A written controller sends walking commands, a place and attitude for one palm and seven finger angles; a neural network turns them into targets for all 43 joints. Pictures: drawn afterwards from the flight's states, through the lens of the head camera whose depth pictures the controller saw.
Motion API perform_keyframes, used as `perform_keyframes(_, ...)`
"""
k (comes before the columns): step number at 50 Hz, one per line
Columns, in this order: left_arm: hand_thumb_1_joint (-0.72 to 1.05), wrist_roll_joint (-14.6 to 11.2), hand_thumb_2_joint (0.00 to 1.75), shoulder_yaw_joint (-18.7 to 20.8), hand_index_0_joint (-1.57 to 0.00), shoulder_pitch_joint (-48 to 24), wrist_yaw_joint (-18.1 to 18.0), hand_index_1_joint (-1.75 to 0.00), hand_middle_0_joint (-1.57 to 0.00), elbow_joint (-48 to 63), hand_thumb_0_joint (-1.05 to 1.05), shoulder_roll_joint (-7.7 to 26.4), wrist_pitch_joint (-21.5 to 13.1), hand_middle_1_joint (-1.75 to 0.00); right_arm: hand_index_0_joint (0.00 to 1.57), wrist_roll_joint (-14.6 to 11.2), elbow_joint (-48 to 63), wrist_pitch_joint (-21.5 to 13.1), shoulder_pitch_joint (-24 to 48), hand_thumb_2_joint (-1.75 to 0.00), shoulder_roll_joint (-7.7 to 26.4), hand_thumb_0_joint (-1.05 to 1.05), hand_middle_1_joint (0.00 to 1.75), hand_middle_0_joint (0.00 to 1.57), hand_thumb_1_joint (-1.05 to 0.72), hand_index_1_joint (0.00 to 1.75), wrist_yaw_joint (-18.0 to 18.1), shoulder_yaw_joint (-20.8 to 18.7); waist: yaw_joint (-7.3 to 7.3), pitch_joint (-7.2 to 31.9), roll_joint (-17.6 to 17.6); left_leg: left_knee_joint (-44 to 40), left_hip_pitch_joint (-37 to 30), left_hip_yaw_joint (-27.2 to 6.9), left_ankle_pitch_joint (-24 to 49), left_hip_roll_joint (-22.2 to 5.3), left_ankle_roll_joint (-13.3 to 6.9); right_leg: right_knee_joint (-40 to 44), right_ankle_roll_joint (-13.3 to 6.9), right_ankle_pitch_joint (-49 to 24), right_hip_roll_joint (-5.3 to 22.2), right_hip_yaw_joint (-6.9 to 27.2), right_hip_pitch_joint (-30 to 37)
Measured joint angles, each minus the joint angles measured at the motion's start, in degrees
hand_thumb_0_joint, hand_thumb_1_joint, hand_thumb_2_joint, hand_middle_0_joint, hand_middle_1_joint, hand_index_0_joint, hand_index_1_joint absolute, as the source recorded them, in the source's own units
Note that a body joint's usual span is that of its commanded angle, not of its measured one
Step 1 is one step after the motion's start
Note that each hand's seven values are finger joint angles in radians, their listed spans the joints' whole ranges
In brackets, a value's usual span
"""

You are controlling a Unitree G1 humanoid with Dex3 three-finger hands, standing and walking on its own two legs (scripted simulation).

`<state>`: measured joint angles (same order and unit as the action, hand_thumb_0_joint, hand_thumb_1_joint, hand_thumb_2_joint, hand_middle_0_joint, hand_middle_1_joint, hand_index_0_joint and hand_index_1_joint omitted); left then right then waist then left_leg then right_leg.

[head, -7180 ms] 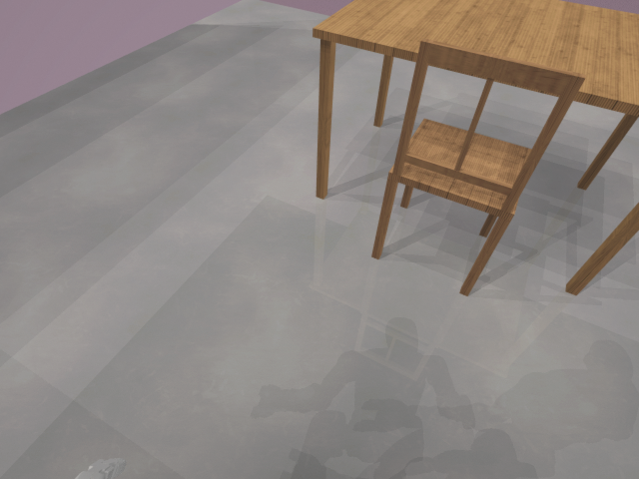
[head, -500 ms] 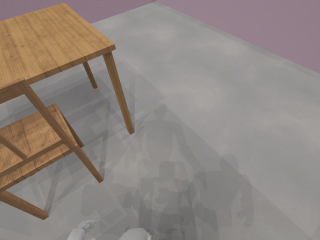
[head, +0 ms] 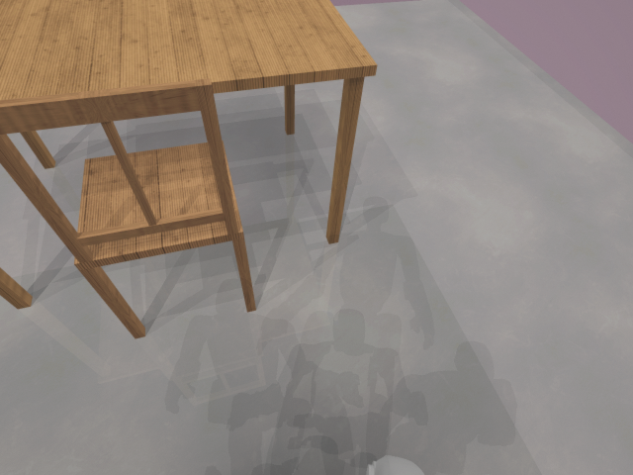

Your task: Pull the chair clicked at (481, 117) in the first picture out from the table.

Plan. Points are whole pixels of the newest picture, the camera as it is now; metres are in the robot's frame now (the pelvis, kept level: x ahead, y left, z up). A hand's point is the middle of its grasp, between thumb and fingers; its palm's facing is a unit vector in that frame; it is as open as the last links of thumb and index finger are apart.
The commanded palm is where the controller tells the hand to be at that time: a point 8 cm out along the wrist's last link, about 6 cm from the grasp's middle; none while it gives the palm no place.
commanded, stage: turn to face it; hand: left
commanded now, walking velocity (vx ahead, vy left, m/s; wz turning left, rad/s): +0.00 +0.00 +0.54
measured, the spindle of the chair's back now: (132, 178) +0.63 +0.42 -0.09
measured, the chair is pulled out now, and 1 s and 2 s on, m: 0.00 0.00 0.00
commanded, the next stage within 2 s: take the last steps up to it in 0.44 s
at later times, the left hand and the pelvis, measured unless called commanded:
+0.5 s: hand out of the picture -0.01 +0.16 -0.15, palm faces +0.28 -0.93 -0.25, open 7.3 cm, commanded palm none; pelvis -0.01 -0.03 +0.01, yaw +15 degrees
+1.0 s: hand out of the picture +0.01 +0.19 -0.16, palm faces +0.32 -0.93 -0.18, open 7.3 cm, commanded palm none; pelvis +0.02 +0.00 +0.01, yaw +19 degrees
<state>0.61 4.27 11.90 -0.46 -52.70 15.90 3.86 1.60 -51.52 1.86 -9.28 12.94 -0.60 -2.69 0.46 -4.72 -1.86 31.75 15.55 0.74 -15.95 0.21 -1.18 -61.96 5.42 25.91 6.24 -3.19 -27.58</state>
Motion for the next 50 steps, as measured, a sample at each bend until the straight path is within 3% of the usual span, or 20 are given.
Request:
perform_keyframes(6, 0.91, -0.25, 0.90, -0.81, -0.20, -1.95, -0.05, -0.30, -0.20, 2.11, 0.01, -1.80, -0.82, -0.30, 0.20, 0.18, -0.11, 0.78, -0.18, -0.90, -0.06, 0.01, 0.30, 0.21, -0.90, 0.30, -0.21, -0.27, -1.07, 0.40, 2.04, -1.30, 0.32, -3.65, 1.68, 1.24, 0.78, 13.45, -0.42, -0.18, -2.46, 1.22, 4.79)
perform_keyframes(9, 0.91, -0.39, 0.90, -1.44, -0.20, -2.20, -0.12, -0.30, -0.20, 3.19, 0.00, -2.73, -1.98, -0.30, 0.20, -0.03, -0.06, 1.29, -0.60, -0.90, 0.21, 0.01, 0.30, 0.21, -0.90, 0.30, -0.31, -0.68, -1.35, 0.86, 3.01, 1.07, 1.85, -5.41, 1.00, 1.98, 1.84, 25.14, -0.93, -5.59, -3.75, 0.63, 10.11)
perform_keyframes(11, 0.91, 0.14, 0.90, -2.02, -0.20, -2.19, -0.28, -0.30, -0.20, 3.48, 0.00, -3.96, -3.02, -0.30, 0.20, -0.41, -0.15, 1.69, -0.80, -0.90, 1.01, 0.01, 0.30, 0.21, -0.90, 0.30, -0.34, -1.37, -1.53, 0.71, 4.94, 7.27, 4.37, -6.55, -4.03, 2.01, 2.19, 26.91, -4.63, -9.63, -4.23, -1.28, 11.14)
perform_keyframes(13, 0.91, 0.34, 0.90, -2.48, -0.20, -1.65, -0.35, -0.30, -0.20, 3.69, 0.00, -4.90, -3.42, -0.30, 0.20, -0.29, -0.69, 2.49, -1.13, -0.90, 1.39, 0.01, 0.30, 0.21, -0.91, 0.30, -0.42, -1.92, -1.53, 0.85, 5.20, 18.98, 8.09, -5.75, -9.89, 2.82, 2.36, 26.59, -6.44, -8.19, -3.29, -2.84, 11.86)
perform_keyframes(16, 0.91, 0.45, 0.90, -2.79, -0.21, -0.31, -0.50, -0.30, -0.21, 3.23, 0.00, -5.86, -3.38, -0.30, 0.20, -0.01, -1.82, 3.06, -1.19, -0.90, 1.85, 0.01, 0.30, 0.20, -0.91, 0.30, -0.90, -2.24, -1.24, 1.05, 5.01, 32.22, 11.70, -3.76, -7.91, 1.97, 3.10, 29.32, -6.74, -8.66, -2.37, -4.33, 13.90)
perform_keyframes(18, 0.91, 0.57, 0.90, -2.89, -0.21, 0.53, -0.62, -0.30, -0.21, 2.52, 0.00, -6.08, -3.28, -0.30, 0.20, 0.00, -2.36, 3.10, -1.37, -0.90, 1.81, 0.01, 0.30, 0.20, -0.91, 0.30, -1.09, -2.26, -1.28, 1.24, 4.46, 34.80, 12.15, -2.85, -6.30, 0.90, 3.69, 31.00, -6.65, -9.52, -1.77, -5.31, 14.86)
perform_keyframes(21, 0.91, 0.78, 0.90, -2.94, -0.21, 1.65, -0.65, -0.30, -0.21, 1.39, 0.00, -6.03, -3.26, -0.30, 0.20, -0.06, -3.21, 3.21, -1.62, -0.90, 1.47, 0.01, 0.29, 0.20, -0.91, 0.30, -1.06, -1.97, -0.99, 1.38, 3.28, 31.40, 10.40, -1.83, -6.64, -0.52, 4.30, 32.56, -6.57, -10.24, -0.82, -6.64, 15.66)
perform_keyframes(27, 0.91, 1.19, 0.90, -2.43, -0.21, 3.51, -0.45, -0.30, -0.21, -1.08, 0.00, -4.79, -3.30, -0.30, 0.20, -0.65, -4.38, 2.70, -0.42, -0.90, 0.48, 0.01, 0.29, 0.20, -0.91, 0.30, -0.59, -0.85, 0.81, 0.59, 0.91, 14.33, 3.35, 0.71, -9.78, -1.29, 3.91, 31.84, -5.44, -10.27, 1.14, -8.53, 14.92)
perform_keyframes(30, 0.91, 0.66, 0.90, -1.93, -0.21, 4.88, -0.47, -0.30, -0.21, -2.62, 0.00, -3.83, -2.78, -0.30, 0.20, -0.63, -3.97, 1.23, -0.25, -0.90, 0.17, 0.01, 0.29, 0.20, -0.91, 0.30, -0.35, -0.03, 0.96, 0.99, 0.75, 1.17, -2.26, 1.88, -2.75, -1.41, 2.83, 28.56, -4.07, -8.80, 1.69, -9.78, 13.49)
perform_keyframes(32, 0.91, 0.40, 0.90, -1.47, -0.21, 5.37, -0.34, -0.30, -0.21, -3.83, 0.00, -2.60, -1.85, -0.30, 0.20, -0.16, -4.05, 0.27, -0.13, -0.90, -0.95, 0.01, 0.29, 0.20, -0.91, 0.30, -0.21, 0.38, 1.29, 1.03, -0.88, 1.60, -2.07, 2.31, -2.22, -0.51, 0.88, 22.64, -3.47, -2.83, 1.91, -7.49, 11.09)
perform_keyframes(34, 0.91, 0.72, 0.90, -1.23, -0.20, 5.77, -0.19, -0.30, -0.20, -5.26, 0.00, -1.89, -0.88, -0.30, 0.20, 0.15, -4.00, -0.64, -0.92, -0.90, -2.05, 0.01, 0.29, 0.20, -0.91, 0.30, 0.12, 1.04, 1.48, 1.60, -1.43, 1.34, -2.81, 2.61, -2.92, -0.36, -0.41, 13.48, -3.64, 2.15, 0.22, -4.02, 7.72)
perform_keyframes(36, 0.91, 0.89, 0.90, -1.20, -0.20, 5.77, 0.42, -0.30, -0.20, -6.46, 0.01, -1.61, -0.86, -0.30, 0.20, 0.15, -4.23, -1.54, -2.34, -0.90, -2.97, 0.01, 0.29, 0.20, -0.91, 0.30, 0.69, 1.49, 1.14, 2.18, -1.31, -1.55, -4.64, 2.33, -1.89, -0.15, -0.85, 6.25, -3.94, 0.42, -0.96, -2.09, 4.85)
perform_keyframes(39, 0.91, 0.97, 0.90, -1.53, -0.20, 5.56, 1.15, -0.29, -0.20, -7.20, 0.01, -1.80, -1.86, -0.30, 0.20, -0.07, -5.49, -2.64, -4.88, -0.90, -3.93, 0.01, 0.30, 0.20, -0.91, 0.30, 1.34, 1.80, 0.69, 3.07, -0.91, -6.73, -7.62, 1.75, 0.51, 0.48, -1.18, 2.63, -3.82, -3.79, -1.31, -0.90, 2.33)
perform_keyframes(43, 0.91, 0.94, 0.90, -1.93, -0.20, 4.76, 1.45, -0.29, -0.20, -7.15, 0.01, -2.95, -2.42, -0.30, 0.20, -0.25, -7.75, -3.29, -8.41, -0.90, -4.21, 0.01, 0.30, 0.21, -0.92, 0.30, 1.48, 1.62, 0.10, 3.99, -0.17, -11.13, -10.61, 1.23, 1.94, 1.18, -1.44, 5.72, -3.35, -6.51, -0.97, -0.35, 1.28)
perform_keyframes(50, 0.91, 0.76, 0.90, -2.03, -0.20, 1.56, 1.89, -0.29, -0.20, -6.29, 0.01, -5.47, -2.90, -0.30, 0.20, 0.27, -11.28, -3.03, -12.87, -0.90, -4.28, 0.01, 0.30, 0.21, -0.91, 0.30, 1.27, 0.94, -1.94, 3.36, 1.32, -11.57, -13.22, 1.24, -0.25, 1.09, -0.36, 20.23, -3.71, -7.16, -1.06, -1.10, 4.27)
